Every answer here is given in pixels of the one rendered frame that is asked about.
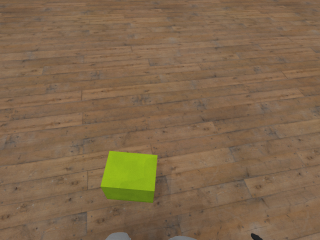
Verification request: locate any carton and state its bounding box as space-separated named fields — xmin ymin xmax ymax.
xmin=100 ymin=151 xmax=158 ymax=203

